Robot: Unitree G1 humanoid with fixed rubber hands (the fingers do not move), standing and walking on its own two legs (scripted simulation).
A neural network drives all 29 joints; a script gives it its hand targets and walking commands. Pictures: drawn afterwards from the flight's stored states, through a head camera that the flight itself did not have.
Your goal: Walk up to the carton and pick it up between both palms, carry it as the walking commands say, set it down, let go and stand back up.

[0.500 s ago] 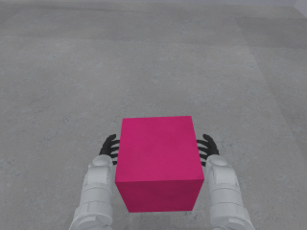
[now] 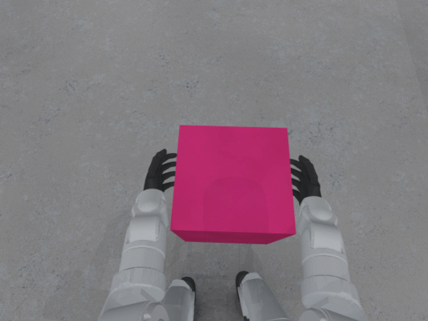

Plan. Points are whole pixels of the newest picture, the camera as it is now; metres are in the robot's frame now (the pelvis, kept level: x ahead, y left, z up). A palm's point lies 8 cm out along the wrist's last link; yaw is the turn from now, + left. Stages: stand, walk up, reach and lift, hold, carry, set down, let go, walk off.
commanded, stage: set down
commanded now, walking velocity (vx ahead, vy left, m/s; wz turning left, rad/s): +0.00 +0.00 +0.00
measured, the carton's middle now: (229, 192) +0.37 -0.05 -0.14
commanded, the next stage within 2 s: none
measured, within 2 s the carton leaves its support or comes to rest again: neither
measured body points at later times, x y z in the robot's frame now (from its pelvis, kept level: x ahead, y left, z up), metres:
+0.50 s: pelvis -0.02 -0.01 -0.08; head +0.18 -0.02 +0.32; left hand +0.41 +0.09 -0.16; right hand +0.37 -0.21 -0.16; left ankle +0.05 +0.11 -0.69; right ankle +0.05 -0.15 -0.69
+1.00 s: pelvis -0.03 -0.01 -0.16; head +0.21 -0.02 +0.22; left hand +0.43 +0.08 -0.25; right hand +0.40 -0.22 -0.25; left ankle +0.05 +0.11 -0.69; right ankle +0.05 -0.15 -0.69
